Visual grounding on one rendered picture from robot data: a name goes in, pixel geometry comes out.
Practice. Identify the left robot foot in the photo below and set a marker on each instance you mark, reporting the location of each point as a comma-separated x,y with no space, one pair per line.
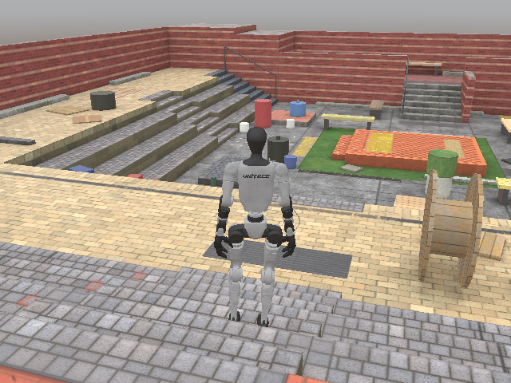
238,317

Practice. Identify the robot right forearm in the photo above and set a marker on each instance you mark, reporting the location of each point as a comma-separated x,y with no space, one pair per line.
288,219

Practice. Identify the left robot hand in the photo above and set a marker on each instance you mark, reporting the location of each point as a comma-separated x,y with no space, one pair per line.
218,246

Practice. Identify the robot right upper arm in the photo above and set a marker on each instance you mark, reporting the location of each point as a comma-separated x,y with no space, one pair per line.
283,182

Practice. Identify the robot left forearm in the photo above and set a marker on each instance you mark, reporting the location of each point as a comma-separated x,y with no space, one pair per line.
222,219

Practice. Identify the humanoid robot torso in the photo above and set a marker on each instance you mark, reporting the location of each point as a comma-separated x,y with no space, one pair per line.
255,192

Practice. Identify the robot left upper arm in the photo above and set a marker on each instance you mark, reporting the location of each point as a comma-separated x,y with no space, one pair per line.
228,183

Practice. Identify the right robot hand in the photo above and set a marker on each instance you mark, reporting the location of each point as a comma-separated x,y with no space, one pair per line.
290,247

